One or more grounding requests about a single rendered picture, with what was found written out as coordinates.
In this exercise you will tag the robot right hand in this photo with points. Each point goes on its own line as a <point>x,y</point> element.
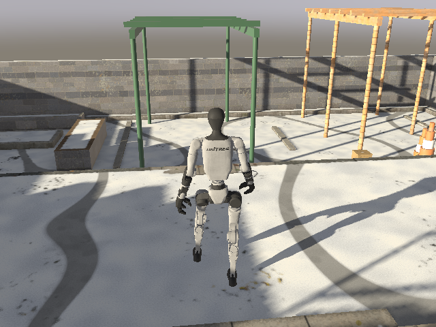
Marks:
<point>251,187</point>

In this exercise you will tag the robot left hand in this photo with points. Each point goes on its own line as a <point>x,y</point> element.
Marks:
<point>180,205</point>

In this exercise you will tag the left robot upper arm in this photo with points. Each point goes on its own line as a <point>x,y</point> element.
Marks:
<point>192,156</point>

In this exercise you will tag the left robot forearm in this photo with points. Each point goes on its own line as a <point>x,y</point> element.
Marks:
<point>186,180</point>

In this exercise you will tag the humanoid robot torso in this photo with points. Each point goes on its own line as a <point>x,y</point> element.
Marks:
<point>217,163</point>

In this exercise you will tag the right robot upper arm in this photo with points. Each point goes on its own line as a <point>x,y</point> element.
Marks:
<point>241,152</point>

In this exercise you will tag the right robot shin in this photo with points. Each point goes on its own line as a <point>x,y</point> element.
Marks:
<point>233,255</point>

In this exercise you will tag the right robot forearm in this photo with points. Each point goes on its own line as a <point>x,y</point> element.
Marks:
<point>248,176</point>

